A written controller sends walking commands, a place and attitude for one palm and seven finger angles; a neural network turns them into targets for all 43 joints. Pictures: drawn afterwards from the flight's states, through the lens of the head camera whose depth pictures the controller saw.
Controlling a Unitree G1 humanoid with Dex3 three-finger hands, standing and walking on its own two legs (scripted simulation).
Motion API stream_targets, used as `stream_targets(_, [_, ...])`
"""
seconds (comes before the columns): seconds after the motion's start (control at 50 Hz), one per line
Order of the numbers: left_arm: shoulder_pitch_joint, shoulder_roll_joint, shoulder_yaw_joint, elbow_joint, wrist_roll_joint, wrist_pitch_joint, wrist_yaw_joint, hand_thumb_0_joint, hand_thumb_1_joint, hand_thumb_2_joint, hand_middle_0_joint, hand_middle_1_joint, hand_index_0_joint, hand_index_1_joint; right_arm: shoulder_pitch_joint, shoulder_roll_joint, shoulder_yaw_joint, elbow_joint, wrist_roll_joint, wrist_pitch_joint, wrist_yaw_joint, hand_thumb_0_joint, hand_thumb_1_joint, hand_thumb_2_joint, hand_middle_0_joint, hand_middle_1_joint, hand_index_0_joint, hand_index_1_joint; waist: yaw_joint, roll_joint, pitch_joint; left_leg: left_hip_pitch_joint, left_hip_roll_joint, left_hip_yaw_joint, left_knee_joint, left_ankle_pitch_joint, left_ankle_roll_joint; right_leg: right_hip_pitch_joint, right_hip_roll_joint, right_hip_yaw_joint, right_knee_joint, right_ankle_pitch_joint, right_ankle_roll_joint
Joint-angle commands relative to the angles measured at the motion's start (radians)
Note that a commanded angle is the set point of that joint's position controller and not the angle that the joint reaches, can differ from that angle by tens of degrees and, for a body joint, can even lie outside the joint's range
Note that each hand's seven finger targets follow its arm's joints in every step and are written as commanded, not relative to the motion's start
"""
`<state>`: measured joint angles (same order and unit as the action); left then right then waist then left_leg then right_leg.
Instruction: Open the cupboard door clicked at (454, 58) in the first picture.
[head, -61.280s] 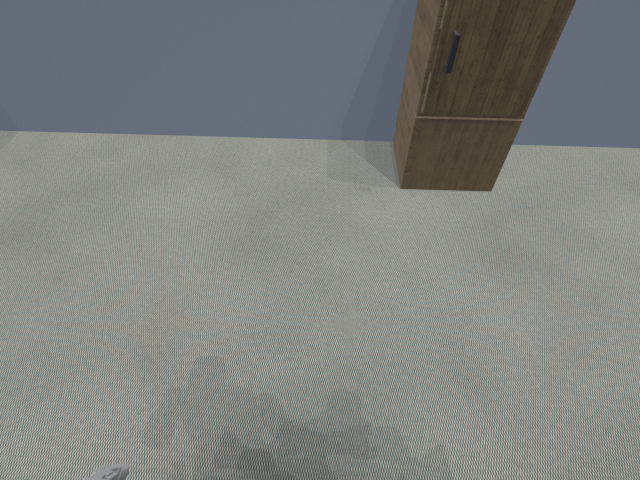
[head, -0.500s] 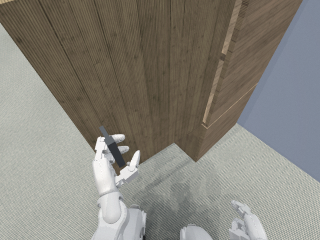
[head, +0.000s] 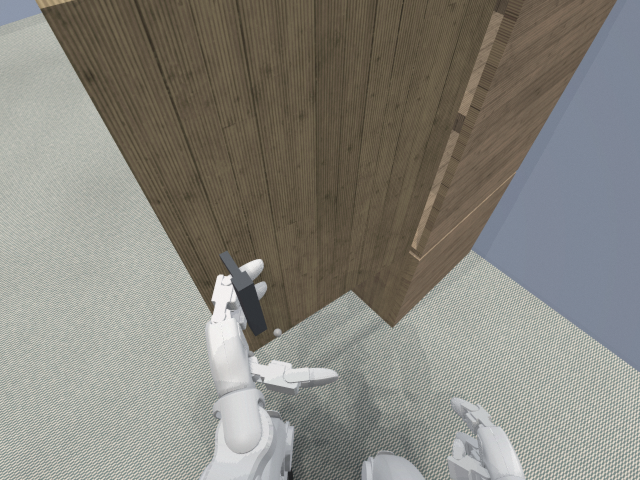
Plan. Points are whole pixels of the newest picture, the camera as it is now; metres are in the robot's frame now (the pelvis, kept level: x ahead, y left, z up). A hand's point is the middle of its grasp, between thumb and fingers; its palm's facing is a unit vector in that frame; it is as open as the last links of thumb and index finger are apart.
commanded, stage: open thumb and fingers to let go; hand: left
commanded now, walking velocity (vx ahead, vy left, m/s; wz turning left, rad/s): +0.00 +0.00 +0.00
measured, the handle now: (243, 295) +0.33 +0.12 +0.03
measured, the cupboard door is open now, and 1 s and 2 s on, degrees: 82 85 85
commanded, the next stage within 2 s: slide the hand sideways off the handle in 0.02 s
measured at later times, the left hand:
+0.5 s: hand (277, 369) +0.25 +0.07 +0.02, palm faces -0.08 -1.00 +0.02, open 15.9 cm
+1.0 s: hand (235, 402) +0.21 +0.11 +0.02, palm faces -0.04 -1.00 -0.02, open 16.0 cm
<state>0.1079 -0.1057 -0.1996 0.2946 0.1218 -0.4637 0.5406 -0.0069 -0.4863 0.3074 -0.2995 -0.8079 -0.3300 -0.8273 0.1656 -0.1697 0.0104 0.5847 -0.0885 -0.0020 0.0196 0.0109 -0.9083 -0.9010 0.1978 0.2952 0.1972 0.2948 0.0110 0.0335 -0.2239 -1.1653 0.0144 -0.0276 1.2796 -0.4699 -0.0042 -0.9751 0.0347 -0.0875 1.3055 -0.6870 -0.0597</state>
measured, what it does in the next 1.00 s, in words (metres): stands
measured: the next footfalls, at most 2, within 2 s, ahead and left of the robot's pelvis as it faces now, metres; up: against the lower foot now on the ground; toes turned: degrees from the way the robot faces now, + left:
none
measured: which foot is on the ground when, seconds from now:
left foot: down 0.00-1.00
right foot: down 0.00-1.00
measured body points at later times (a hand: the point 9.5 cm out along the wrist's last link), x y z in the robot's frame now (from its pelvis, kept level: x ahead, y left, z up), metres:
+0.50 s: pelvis -0.01 +0.02 -0.01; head +0.06 +0.01 +0.43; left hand +0.25 +0.12 +0.02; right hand +0.17 -0.21 -0.11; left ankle +0.07 +0.12 -0.62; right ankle -0.03 -0.09 -0.62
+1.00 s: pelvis +0.00 +0.00 -0.02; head +0.08 -0.01 +0.42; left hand +0.21 +0.17 +0.02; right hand +0.19 -0.23 -0.11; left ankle +0.07 +0.12 -0.62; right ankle -0.03 -0.09 -0.62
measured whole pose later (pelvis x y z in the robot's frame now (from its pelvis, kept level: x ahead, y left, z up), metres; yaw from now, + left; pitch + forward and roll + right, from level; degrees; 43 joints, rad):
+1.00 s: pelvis +0.00 +0.00 -0.02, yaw -2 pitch +21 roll -2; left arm 0.45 0.13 -0.10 0.00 -0.10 -0.54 -0.04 -0.01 -0.50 0.30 -0.20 -0.33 -0.21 -0.33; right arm 0.18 -0.20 0.00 0.46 -0.02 0.04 -0.01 0.01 -0.91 -0.90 0.20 0.30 0.20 0.29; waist 0.01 0.04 -0.21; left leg -1.22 0.04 -0.02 1.37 -0.51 0.00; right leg -1.04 0.05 -0.08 1.39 -0.72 -0.06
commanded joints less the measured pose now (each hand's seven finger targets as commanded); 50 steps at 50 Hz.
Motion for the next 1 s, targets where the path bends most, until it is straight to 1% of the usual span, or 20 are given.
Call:
stream_targets(0.0, [-0.159, -0.07, -0.019, -0.188, 0.017, -0.041, 0.028, 0.0, -0.5, 0.3, -0.15, -0.3, -0.15, -0.3, -0.045, -0.105, -0.033, -0.147, 0.005, -0.052, -0.005, 0.0, -0.9, -0.9, 0.2, 0.3, 0.2, 0.3, -0.028, -0.079, -0.253, 0.353, -0.013, -0.033, -0.126, 0.164, 0.024, 0.015, -0.01, 0.044, -0.241, 0.333, 0.028])
stream_targets(0.1, [-0.168, -0.101, -0.046, -0.201, 0.025, -0.028, 0.036, 0.0, -0.5, 0.3, -0.15, -0.3, -0.15, -0.3, -0.056, -0.103, -0.029, -0.153, 0.006, -0.056, -0.001, 0.0, -0.9, -0.9, 0.2, 0.3, 0.2, 0.3, -0.032, -0.061, -0.249, 0.362, -0.011, -0.042, -0.135, 0.139, 0.022, -0.01, -0.007, 0.029, -0.233, 0.291, 0.023])
stream_targets(0.12, [-0.143, 0.043, -0.231, -0.206, 0.126, -0.064, -0.156, 0.0, -0.5, 0.3, -0.15, -0.3, -0.15, -0.3, 0.005, -0.151, -0.038, -0.152, 0.02, -0.041, 0.007, 0.0, -0.9, -0.9, 0.2, 0.3, 0.2, 0.3, -0.136, -0.079, -0.195, 0.347, -0.01, -0.034, -0.094, 0.138, 0.035, -0.068, -0.026, 0.069, -0.231, 0.34, 0.035])
stream_targets(0.14, [-0.189, 0.087, -0.178, -0.279, 0.083, -0.109, -0.257, 0.0, -0.5, 0.3, -0.15, -0.3, -0.15, -0.3, -0.003, -0.137, -0.047, -0.166, 0.024, -0.032, 0.007, 0.0, -0.9, -0.9, 0.2, 0.3, 0.2, 0.3, -0.094, -0.052, -0.253, 0.348, -0.014, -0.034, -0.082, 0.16, 0.04, -0.038, -0.031, 0.079, -0.218, 0.379, 0.027])
stream_targets(0.16, [-0.166, 0.104, -0.186, -0.31, 0.058, -0.131, -0.338, 0.0, -0.5, 0.3, -0.15, -0.3, -0.15, -0.3, -0.007, -0.142, -0.048, -0.185, 0.031, -0.029, 0.005, 0.0, -0.9, -0.9, 0.2, 0.3, 0.2, 0.3, -0.085, -0.018, -0.289, 0.374, -0.016, -0.036, -0.081, 0.169, 0.041, -0.034, -0.028, 0.084, -0.207, 0.39, 0.022])
stream_targets(0.18, [-0.155, 0.102, -0.198, -0.323, 0.019, -0.14, -0.411, 0.0, -0.5, 0.3, -0.15, -0.3, -0.15, -0.3, -0.006, -0.141, -0.045, -0.2, 0.042, -0.028, 0.004, 0.0, -0.9, -0.9, 0.2, 0.3, 0.2, 0.3, -0.094, -0.008, -0.278, 0.385, -0.015, -0.039, -0.081, 0.164, 0.041, -0.048, -0.028, 0.08, -0.208, 0.377, 0.021])
stream_targets(0.2, [-0.172, 0.101, -0.202, -0.372, -0.032, -0.147, -0.47, 0.0, -0.5, 0.3, -0.15, -0.3, -0.15, -0.3, -0.002, -0.144, -0.048, -0.216, 0.05, -0.029, 0.003, 0.0, -0.9, -0.9, 0.2, 0.3, 0.2, 0.3, -0.097, 0.017, -0.289, 0.411, -0.013, -0.045, -0.083, 0.165, 0.041, -0.058, -0.026, 0.075, -0.201, 0.354, 0.016])
stream_targets(0.22, [-0.139, 0.085, -0.188, -0.358, -0.082, -0.141, -0.503, 0.0, -0.5, 0.3, -0.15, -0.3, -0.15, -0.3, -0.012, -0.142, -0.045, -0.227, 0.06, -0.031, 0.002, 0.0, -0.9, -0.9, 0.2, 0.3, 0.2, 0.3, -0.086, 0.006, -0.273, 0.422, -0.01, -0.049, -0.091, 0.137, 0.038, -0.08, -0.022, 0.069, -0.21, 0.312, 0.017])
stream_targets(0.26, [-0.119, 0.063, -0.149, -0.353, -0.165, -0.114, -0.512, 0.0, -0.5, 0.3, -0.15, -0.3, -0.15, -0.3, -0.021, -0.145, -0.04, -0.246, 0.071, -0.029, -0.004, 0.0, -0.9, -0.9, 0.2, 0.3, 0.2, 0.3, -0.075, -0.017, -0.239, 0.414, -0.004, -0.057, -0.112, 0.086, 0.034, -0.09, -0.012, 0.053, -0.219, 0.25, 0.017])
stream_targets(0.3, [-0.099, 0.079, -0.1, -0.349, -0.189, -0.091, -0.48, 0.0, -0.5, 0.3, -0.15, -0.3, -0.15, -0.3, -0.02, -0.151, -0.039, -0.256, 0.072, -0.025, -0.005, 0.0, -0.9, -0.9, 0.2, 0.3, 0.2, 0.3, -0.061, -0.034, -0.224, 0.392, -0.004, -0.062, -0.122, 0.061, 0.03, -0.086, -0.008, 0.043, -0.21, 0.226, 0.016])
stream_targets(0.36, [-0.05, 0.081, -0.078, -0.332, -0.154, -0.077, -0.421, 0.0, -0.5, 0.3, -0.15, -0.3, -0.15, -0.3, -0.02, -0.152, -0.042, -0.267, 0.067, -0.013, 0.001, 0.0, -0.9, -0.9, 0.2, 0.3, 0.2, 0.3, -0.051, -0.067, -0.223, 0.375, -0.002, -0.063, -0.126, 0.049, 0.027, -0.096, -0.008, 0.034, -0.195, 0.211, 0.021])
stream_targets(0.42, [-0.007, 0.098, -0.069, -0.36, -0.118, -0.08, -0.386, 0.0, -0.5, 0.3, -0.15, -0.3, -0.15, -0.3, -0.021, -0.152, -0.043, -0.28, 0.063, -0.004, 0.008, 0.0, -0.9, -0.9, 0.2, 0.3, 0.2, 0.3, -0.034, -0.052, -0.25, 0.379, -0.004, -0.064, -0.128, 0.064, 0.024, -0.092, -0.008, 0.033, -0.177, 0.217, 0.017])
stream_targets(0.54, [0.086, 0.16, -0.011, -0.371, -0.103, -0.083, -0.385, 0.0, -0.5, 0.3, -0.15, -0.3, -0.15, -0.3, -0.021, -0.146, -0.04, -0.298, 0.062, 0.021, 0.007, 0.0, -0.9, -0.9, 0.2, 0.3, 0.2, 0.3, -0.017, -0.06, -0.213, 0.336, -0.006, -0.044, -0.127, 0.047, 0.025, -0.07, -0.003, 0.048, -0.191, 0.201, 0.016])
stream_targets(0.62, [0.132, 0.174, 0.014, -0.413, -0.126, -0.091, -0.4, 0.0, -0.5, 0.3, -0.15, -0.3, -0.15, -0.3, -0.025, -0.139, -0.036, -0.307, 0.062, 0.026, 0.006, 0.0, -0.9, -0.9, 0.2, 0.3, 0.2, 0.3, -0.006, -0.029, -0.225, 0.334, -0.009, -0.036, -0.124, 0.061, 0.024, -0.053, 0.0, 0.053, -0.189, 0.213, 0.016])
stream_targets(0.64, [0.178, 0.188, 0.036, -0.401, -0.133, -0.092, -0.405, 0.0, -0.5, 0.3, -0.15, -0.3, -0.15, -0.3, -0.024, -0.139, -0.037, -0.307, 0.064, 0.027, 0.004, 0.0, -0.9, -0.9, 0.2, 0.3, 0.2, 0.3, -0.004, -0.041, -0.207, 0.332, -0.006, -0.035, -0.125, 0.062, 0.024, -0.055, 0.003, 0.053, -0.194, 0.216, 0.017])
stream_targets(0.66, [0.164, 0.179, 0.028, -0.418, -0.147, -0.096, -0.413, 0.0, -0.5, 0.3, -0.15, -0.3, -0.15, -0.3, -0.025, -0.138, -0.036, -0.307, 0.064, 0.025, 0.003, 0.0, -0.9, -0.9, 0.2, 0.3, 0.2, 0.3, -0.017, -0.055, -0.204, 0.324, -0.007, -0.032, -0.117, 0.063, 0.027, -0.05, 0.003, 0.056, -0.2, 0.223, 0.021])
stream_targets(0.72, [0.202, 0.213, 0.064, -0.441, -0.162, -0.116, -0.437, 0.0, -0.5, 0.3, -0.15, -0.3, -0.15, -0.3, -0.022, -0.136, -0.038, -0.301, 0.064, 0.018, -0.005, 0.0, -0.9, -0.9, 0.2, 0.3, 0.2, 0.3, -0.012, -0.052, -0.211, 0.304, -0.008, -0.027, -0.097, 0.082, 0.028, -0.038, 0.005, 0.065, -0.191, 0.245, 0.022])
stream_targets(0.82, [0.31, 0.247, 0.116, -0.463, -0.204, -0.137, -0.494, 0.0, -0.5, 0.3, -0.15, -0.3, -0.15, -0.3, -0.024, -0.132, -0.045, -0.296, 0.068, 0.001, -0.015, 0.0, -0.9, -0.9, 0.2, 0.3, 0.2, 0.3, -0.008, -0.06, -0.214, 0.268, -0.011, -0.013, -0.06, 0.12, 0.029, -0.008, 0.001, 0.09, -0.186, 0.329, 0.033])
stream_targets(0.88, [0.304, 0.285, 0.159, -0.481, -0.229, -0.145, -0.531, 0.0, -0.5, 0.3, -0.15, -0.3, -0.15, -0.3, -0.023, -0.133, -0.048, -0.288, 0.07, -0.006, -0.026, 0.0, -0.9, -0.9, 0.2, 0.3, 0.2, 0.3, -0.017, -0.064, -0.202, 0.235, -0.01, -0.009, -0.037, 0.11, 0.029, 0.0, -0.004, 0.111, -0.19, 0.345, 0.042])
stream_targets(0.98, [0.381, 0.295, 0.201, -0.509, -0.282, -0.15, -0.6, 0.0, -0.5, 0.3, -0.15, -0.3, -0.15, -0.3, -0.029, -0.129, -0.056, -0.28, 0.077, -0.023, -0.041, 0.0, -0.9, -0.9, 0.2, 0.3, 0.2, 0.3, -0.01, -0.05, -0.228, 0.219, -0.01, -0.007, -0.009, 0.147, 0.027, 0.03, -0.011, 0.131, -0.178, 0.436, 0.055])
